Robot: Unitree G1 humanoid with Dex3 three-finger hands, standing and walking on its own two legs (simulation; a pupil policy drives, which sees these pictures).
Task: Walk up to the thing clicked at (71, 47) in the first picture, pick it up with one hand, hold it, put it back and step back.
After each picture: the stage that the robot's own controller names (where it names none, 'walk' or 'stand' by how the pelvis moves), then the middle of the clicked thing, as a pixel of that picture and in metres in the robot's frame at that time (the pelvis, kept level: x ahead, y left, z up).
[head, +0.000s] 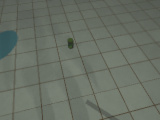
stand; (70, 43) +1.38 +0.10 -0.72
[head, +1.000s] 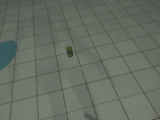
walk; (69, 51) +1.27 +0.23 -0.71
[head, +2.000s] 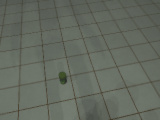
walk; (62, 78) +0.79 +0.21 -0.71
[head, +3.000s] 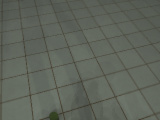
walk; (54, 118) +0.46 +0.19 -0.71
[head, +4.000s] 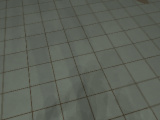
stand; out of the picture +0.30 +0.19 -0.71
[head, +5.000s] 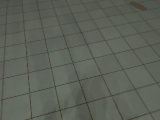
stand; out of the picture +0.28 +0.19 -0.72
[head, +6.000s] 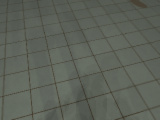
stand; out of the picture +0.31 +0.19 -0.73
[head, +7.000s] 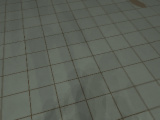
stand; out of the picture +0.29 +0.19 -0.73
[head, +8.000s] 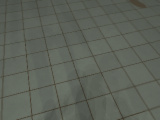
go down; out of the picture +0.30 +0.19 -0.73
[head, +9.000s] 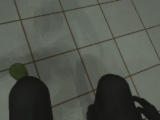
go down; (19, 73) +0.38 +0.23 -0.32
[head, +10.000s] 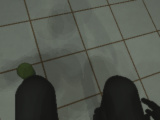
approach; (27, 72) +0.37 +0.23 -0.30
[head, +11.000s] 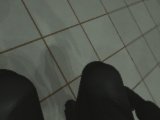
close in; out of the picture +0.34 +0.27 -0.21
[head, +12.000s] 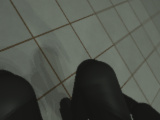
close; out of the picture +0.34 +0.27 -0.21
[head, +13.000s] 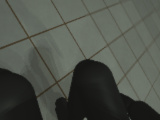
lift; out of the picture +0.34 +0.27 -0.22
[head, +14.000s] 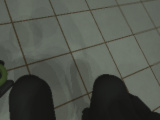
lift; out of the picture +0.30 +0.28 -0.11
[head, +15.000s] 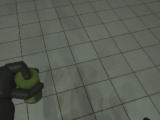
lift; (30, 86) +0.32 +0.17 +0.04
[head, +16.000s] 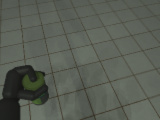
hold; (37, 89) +0.32 +0.16 +0.01
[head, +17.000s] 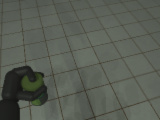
hold; (36, 90) +0.32 +0.17 +0.01
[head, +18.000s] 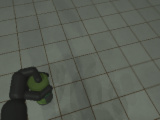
crouch; (41, 89) +0.33 +0.15 -0.03
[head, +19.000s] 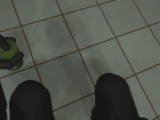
lower; (10, 56) +0.42 +0.22 -0.09
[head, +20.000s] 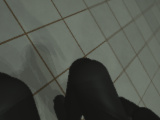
lower; out of the picture +0.39 +0.28 -0.22
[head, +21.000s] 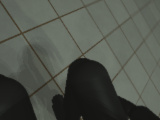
lower; out of the picture +0.38 +0.28 -0.22
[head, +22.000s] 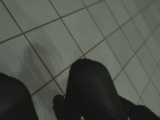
lower; out of the picture +0.38 +0.28 -0.22
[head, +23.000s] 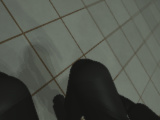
lower; out of the picture +0.37 +0.29 -0.22
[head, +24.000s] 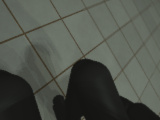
open; out of the picture +0.35 +0.27 -0.22
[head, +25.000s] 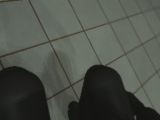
stand; out of the picture +0.36 +0.25 -0.23
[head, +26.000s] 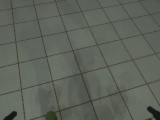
stand; (51, 118) +0.34 +0.18 -0.59
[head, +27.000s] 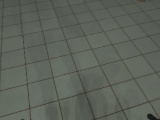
stand; out of the picture +0.34 +0.18 -0.66
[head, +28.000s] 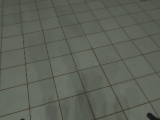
stand; out of the picture +0.33 +0.18 -0.66
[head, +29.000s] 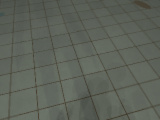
stand; out of the picture +0.36 +0.16 -0.72
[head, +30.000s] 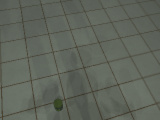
walk; (58, 105) +0.43 +0.14 -0.71
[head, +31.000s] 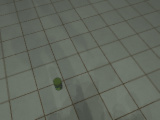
walk; (58, 84) +0.67 +0.22 -0.69
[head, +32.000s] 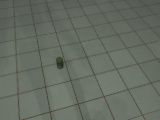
stand; (59, 63) +0.99 +0.19 -0.70
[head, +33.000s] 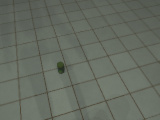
stand; (60, 67) +0.96 +0.19 -0.72
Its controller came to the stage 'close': yes
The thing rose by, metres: 0.70
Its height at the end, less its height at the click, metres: +0.00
